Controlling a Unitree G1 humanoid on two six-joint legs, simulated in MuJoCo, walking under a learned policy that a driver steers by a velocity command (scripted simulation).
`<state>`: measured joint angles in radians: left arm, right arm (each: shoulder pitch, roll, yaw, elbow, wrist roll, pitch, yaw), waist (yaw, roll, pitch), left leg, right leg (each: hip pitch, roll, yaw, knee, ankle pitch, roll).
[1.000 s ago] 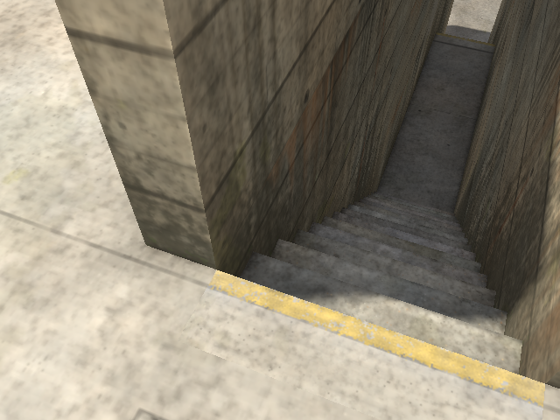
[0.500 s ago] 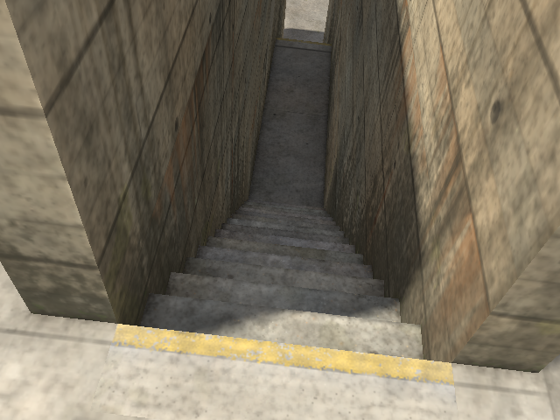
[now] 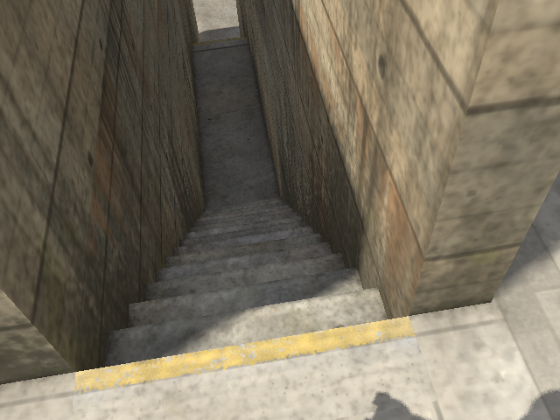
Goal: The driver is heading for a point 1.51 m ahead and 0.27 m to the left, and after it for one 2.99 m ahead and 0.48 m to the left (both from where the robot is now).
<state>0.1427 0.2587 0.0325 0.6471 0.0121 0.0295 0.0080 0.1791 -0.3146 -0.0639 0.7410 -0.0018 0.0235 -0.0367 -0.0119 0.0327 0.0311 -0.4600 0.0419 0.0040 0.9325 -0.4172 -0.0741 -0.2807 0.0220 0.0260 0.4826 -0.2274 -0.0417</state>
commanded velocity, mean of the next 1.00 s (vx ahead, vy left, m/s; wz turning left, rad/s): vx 0.00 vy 0.00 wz -0.04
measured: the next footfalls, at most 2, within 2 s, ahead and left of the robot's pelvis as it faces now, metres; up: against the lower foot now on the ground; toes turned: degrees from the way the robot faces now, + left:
left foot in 0.12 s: +0.04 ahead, +0.14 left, +0.00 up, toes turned +0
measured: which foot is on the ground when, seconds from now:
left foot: up 0.00-0.10, down 0.12-1.00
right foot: down 0.00-1.00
